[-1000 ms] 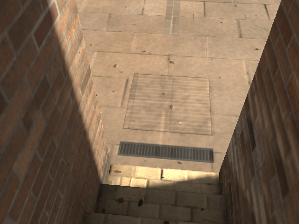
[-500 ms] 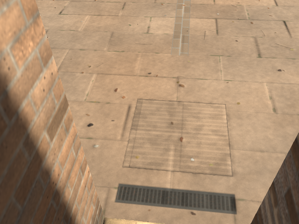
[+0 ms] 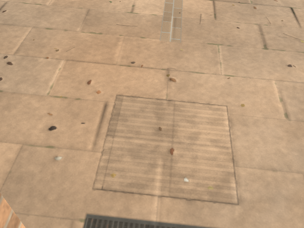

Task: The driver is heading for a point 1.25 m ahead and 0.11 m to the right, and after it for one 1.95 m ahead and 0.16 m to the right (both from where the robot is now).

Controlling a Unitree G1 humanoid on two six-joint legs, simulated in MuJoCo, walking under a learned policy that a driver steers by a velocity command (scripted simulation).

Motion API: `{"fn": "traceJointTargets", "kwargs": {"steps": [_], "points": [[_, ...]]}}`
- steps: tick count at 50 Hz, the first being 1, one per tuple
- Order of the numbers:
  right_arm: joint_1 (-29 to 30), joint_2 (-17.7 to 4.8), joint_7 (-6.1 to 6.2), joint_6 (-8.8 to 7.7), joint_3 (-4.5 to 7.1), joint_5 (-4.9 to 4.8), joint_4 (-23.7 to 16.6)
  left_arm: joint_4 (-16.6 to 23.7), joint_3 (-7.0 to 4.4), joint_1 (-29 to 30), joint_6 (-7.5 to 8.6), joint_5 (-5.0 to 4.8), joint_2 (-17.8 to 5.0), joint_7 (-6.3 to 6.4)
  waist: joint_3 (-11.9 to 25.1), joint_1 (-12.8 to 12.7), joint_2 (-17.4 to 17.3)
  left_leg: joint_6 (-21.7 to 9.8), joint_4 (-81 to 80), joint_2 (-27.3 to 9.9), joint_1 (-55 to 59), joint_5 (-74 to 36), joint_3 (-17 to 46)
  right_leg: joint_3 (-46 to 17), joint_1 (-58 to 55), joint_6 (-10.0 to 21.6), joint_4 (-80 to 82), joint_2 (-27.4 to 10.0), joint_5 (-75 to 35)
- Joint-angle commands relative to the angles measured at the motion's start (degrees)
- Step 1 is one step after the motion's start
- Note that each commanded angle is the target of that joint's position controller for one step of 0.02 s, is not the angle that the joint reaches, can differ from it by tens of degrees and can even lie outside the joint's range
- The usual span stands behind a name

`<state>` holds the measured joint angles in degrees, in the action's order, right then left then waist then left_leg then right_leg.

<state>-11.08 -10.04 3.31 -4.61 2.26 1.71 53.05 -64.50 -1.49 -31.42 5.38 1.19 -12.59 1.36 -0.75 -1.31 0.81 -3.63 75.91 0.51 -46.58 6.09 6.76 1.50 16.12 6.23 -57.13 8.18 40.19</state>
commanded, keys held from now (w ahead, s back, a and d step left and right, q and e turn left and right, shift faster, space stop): w+shift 0.84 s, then w+e+shift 0.16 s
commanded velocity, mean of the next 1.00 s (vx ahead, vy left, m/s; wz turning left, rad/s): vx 1.00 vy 0.00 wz -0.05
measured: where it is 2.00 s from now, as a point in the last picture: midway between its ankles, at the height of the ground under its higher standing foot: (161, 107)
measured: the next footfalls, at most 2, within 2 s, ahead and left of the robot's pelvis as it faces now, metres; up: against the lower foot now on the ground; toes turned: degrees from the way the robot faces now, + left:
left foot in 0.14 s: +0.23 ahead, +0.11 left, -0.19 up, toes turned +2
right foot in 0.48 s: +0.62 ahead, -0.06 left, -0.38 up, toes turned -3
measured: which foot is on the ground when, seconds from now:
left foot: up 0.00-0.12, down 0.14-0.44, up 0.46-0.78, down 0.80-1.00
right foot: down 0.00-0.14, up 0.16-0.46, down 0.48-0.80, up 0.82-1.00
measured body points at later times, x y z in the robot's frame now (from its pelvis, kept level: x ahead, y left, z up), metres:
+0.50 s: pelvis +0.50 +0.02 -0.30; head +0.49 +0.02 +0.15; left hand +0.67 +0.25 -0.41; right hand +0.40 -0.21 -0.44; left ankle +0.26 +0.12 -0.76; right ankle +0.59 -0.06 -1.04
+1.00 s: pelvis +1.00 +0.05 -0.31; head +1.00 +0.05 +0.14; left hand +1.14 +0.30 -0.42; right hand +0.96 -0.19 -0.46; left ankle +0.94 +0.15 -1.05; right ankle +1.03 -0.09 -0.94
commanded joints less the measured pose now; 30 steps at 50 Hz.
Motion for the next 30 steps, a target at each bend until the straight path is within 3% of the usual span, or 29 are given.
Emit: {"fn": "traceJointTargets", "kwargs": {"steps": [1,2,4,5,6,7,8,9,10,11,12,13,14,15,16,17,18,19,20,21,22,23,24,25,26,27,28,29,30], "points": [[-5.3,-3.3,-3.08,-0.61,-0.41,-1.25,-0.6,6.5,-0.15,10.7,3.91,-3.74,-4.1,1.81,-3.2,8.1,-6.5,1.6,-27.0,-2.1,32.0,-45.5,-6.8,-14.0,34.1,6.9,10.1,-9.4,-14.8],[-4.4,-3.0,-3.82,-0.26,-0.74,-1.31,0.0,6.7,0.08,9.7,3.49,-4.12,-4.3,1.19,-4.6,6.0,-3.0,1.1,-29.6,-1.0,33.6,-43.5,-10.1,-12.4,30.8,6.3,9.3,-9.0,-19.2],[1.7,-3.0,-3.25,-0.62,-1.42,-1.81,-2.8,5.4,-0.26,3.4,1.46,-2.26,-4.8,0.32,-8.8,-1.0,5.3,1.5,-39.1,0.2,33.8,-27.8,-13.0,-11.4,22.4,6.4,3.9,-9.7,-32.7],[-17.7,-5.3,-1.90,0.63,0.08,-0.21,2.3,6.4,-0.65,11.6,0.55,-0.85,-7.7,0.65,-0.2,10.1,12.1,-0.9,-27.0,0.5,50.5,-30.2,-12.2,-13.5,25.6,6.9,-11.3,-13.6,-48.3],[-37.5,-11.2,-0.85,1.62,2.18,1.11,8.5,8.3,-0.20,17.8,-0.04,0.87,-5.8,-0.09,4.4,19.8,6.2,-5.3,-33.0,-1.9,64.2,-22.4,-10.0,-8.1,29.6,4.7,-36.5,-11.2,-62.4],[-47.1,-14.0,-1.17,2.37,3.73,-0.16,10.5,10.0,-0.94,26.1,0.26,0.96,-6.8,-0.10,3.0,29.2,-7.7,-8.3,-44.4,-4.8,72.9,-18.3,-7.9,-2.2,40.3,2.8,-67.9,-1.1,-31.2],[-34.7,-12.4,-3.41,1.82,2.46,-0.11,8.3,12.8,0.54,18.9,0.59,0.36,-0.3,0.71,-1.9,16.7,-13.8,-4.9,-39.9,-10.6,68.5,-24.1,1.1,-5.8,51.0,4.7,-74.6,2.8,-1.6],[-27.8,-10.3,-4.37,0.11,1.04,0.03,5.9,13.1,0.54,7.5,0.95,0.50,0.0,1.47,-1.2,5.8,-9.2,-5.2,-33.8,-15.7,70.4,-34.4,13.3,-13.4,57.7,6.3,-59.3,-2.8,-8.3],[-26.5,-9.3,-4.44,-0.47,0.94,-0.84,6.7,11.0,1.00,5.9,0.06,2.54,1.1,1.61,-1.2,3.2,-4.2,-9.1,-34.2,-16.9,64.1,-18.9,15.4,-13.0,59.9,6.1,-57.4,-5.1,-7.0],[-24.2,-7.6,-4.06,-1.63,0.58,-0.94,7.0,11.2,0.80,7.8,-0.28,3.82,1.0,1.32,-0.1,1.3,-2.8,-11.1,-35.8,-18.2,56.7,7.3,18.0,-15.9,60.6,4.6,-49.3,-7.7,-11.8],[-16.2,-7.9,-2.50,-1.91,-0.16,-1.11,4.3,15.0,0.71,17.4,-1.01,4.09,-0.3,0.05,-6.5,-1.3,-3.4,-13.5,-43.3,-19.7,32.6,23.9,24.7,-14.7,52.2,-0.3,-32.2,-9.7,-19.7],[-10.7,-5.0,-1.66,-1.91,-1.44,-0.18,3.4,15.6,-0.16,22.9,-1.68,3.17,-3.6,-0.79,-13.6,-2.5,1.1,-13.6,-46.2,-16.6,15.6,18.9,22.1,-14.0,42.0,-3.4,-17.0,-10.3,-27.1],[-11.2,-9.8,-1.44,-1.94,0.22,0.99,3.0,13.7,0.50,21.5,-2.58,3.67,-1.6,-1.18,-11.8,-2.3,-1.4,-13.1,-41.9,-16.0,11.1,7.2,17.2,-11.3,33.4,-3.7,-16.7,-8.3,-34.1],[-11.2,-7.6,-0.70,-2.84,0.23,-0.43,3.8,14.0,0.24,23.0,-1.40,2.27,-2.6,-2.04,-10.4,-3.3,-0.1,-8.7,-36.1,-10.2,9.1,7.3,9.8,-11.7,28.1,-2.9,-4.6,-9.3,-52.3],[-8.8,-7.4,-0.40,-3.87,0.80,-1.93,2.6,14.1,0.40,23.5,-0.66,0.19,-3.1,-3.25,-8.8,-4.8,1.0,-7.2,-35.6,-4.7,-2.1,18.7,0.0,-3.6,10.4,-4.2,6.5,-7.5,-66.9],[-9.3,-7.1,-0.86,-4.10,0.83,-3.40,2.8,12.1,0.91,21.1,-0.31,0.30,-0.7,-4.02,-5.5,-3.8,-0.7,-6.9,-34.8,-3.6,-4.5,19.6,-1.4,0.0,-2.1,-3.8,6.9,-7.5,-74.2],[-10.0,-7.4,-0.98,-4.19,1.08,-3.63,2.3,12.8,1.27,22.0,-0.54,0.19,-0.3,-3.90,-5.1,-3.2,-2.3,-7.1,-32.9,-4.1,-1.2,16.2,-0.7,-0.7,-3.6,-3.2,9.1,-8.4,-73.8],[-10.5,-6.7,-0.77,-3.48,1.25,-3.21,3.2,13.4,1.36,24.8,-1.01,-0.42,-0.9,-3.45,-8.4,-1.4,-3.7,-7.0,-29.6,-4.4,3.9,12.8,-1.0,1.4,0.0,-2.9,13.2,-9.0,-70.2],[-13.4,-6.8,-1.36,-2.72,1.65,-1.95,3.8,14.8,1.32,29.0,-1.95,-0.69,-1.3,-2.70,-8.2,2.4,-5.2,-7.7,-28.7,-4.8,13.0,9.9,-0.8,2.1,3.5,-2.9,16.2,-9.1,-64.8],[-12.5,-7.1,-1.85,-1.70,1.46,0.37,3.5,15.2,1.06,26.4,-1.39,-1.33,-1.9,-2.66,-9.5,1.2,-8.2,-9.8,-19.8,-6.1,19.0,-1.6,2.0,1.5,3.3,-1.1,23.2,-10.6,-58.3],[-13.1,-6.1,-1.31,-1.31,1.34,1.09,4.9,12.5,-0.61,16.6,-1.12,-0.77,-5.9,-2.25,-4.6,-2.5,-8.5,-10.8,-5.6,-7.4,23.3,-15.8,3.1,0.4,-4.0,0.5,29.1,-11.8,-52.6],[-13.2,-4.5,-1.46,-1.50,0.90,0.98,5.9,8.1,-2.11,5.7,-1.28,0.99,-8.2,-1.91,-0.5,-7.0,-2.8,-9.8,9.4,-4.7,22.7,-22.8,-1.9,4.5,-15.1,0.4,33.6,-9.3,-54.4],[-8.6,-5.8,-1.67,-1.41,1.94,0.56,5.1,5.8,-2.97,-0.7,-1.84,1.17,-8.7,-2.49,0.4,-12.8,6.7,-8.2,36.7,4.5,11.3,16.0,-6.6,-1.2,-25.7,4.6,39.0,-13.6,-55.2],[-6.7,-2.1,-0.70,-3.05,1.21,-0.72,0.9,4.9,-2.09,-3.5,-0.76,2.82,-9.6,-3.00,4.9,-10.3,9.3,-7.3,43.2,6.0,-2.1,33.9,-1.0,-7.8,-36.6,2.6,17.7,-19.1,-69.6],[-10.2,-3.3,-0.02,-3.54,0.92,-2.42,-1.6,6.6,-0.97,-3.7,0.05,3.53,-7.9,-2.97,9.5,-7.6,12.7,-7.7,38.4,2.4,-17.3,32.0,2.3,-17.2,-48.6,4.7,14.3,-25.2,-71.8],[-9.6,-5.6,-0.18,-2.91,0.73,-1.92,-1.3,7.0,-3.07,-2.3,-0.23,2.76,-12.3,-1.71,14.7,-8.7,16.1,-6.7,38.3,1.1,-26.7,28.8,-0.3,-31.3,-50.8,12.3,24.0,-31.4,-35.9],[-1.1,-8.6,-0.53,-3.08,1.64,0.37,-3.1,6.9,-2.33,0.2,0.79,2.10,-8.4,-0.64,9.4,-8.7,5.7,-6.3,25.7,-2.1,-25.6,17.4,1.9,-34.6,-40.3,10.2,31.1,-30.0,-15.2],[2.2,-8.7,-1.51,-2.92,2.07,1.05,-2.7,7.7,-1.42,3.2,1.56,2.81,-5.4,-0.52,4.0,-6.8,1.5,-4.8,23.9,-2.6,-21.6,14.2,2.4,-35.9,-27.4,9.9,33.3,-29.3,-11.0],[4.2,-5.0,-3.22,-0.80,0.93,1.49,-3.5,4.9,-0.94,3.0,1.96,3.01,-4.2,-0.03,-3.5,-2.5,-2.6,-2.5,13.0,-4.6,-17.1,14.4,2.7,-33.3,-10.9,9.6,33.7,-29.6,-20.1]]}}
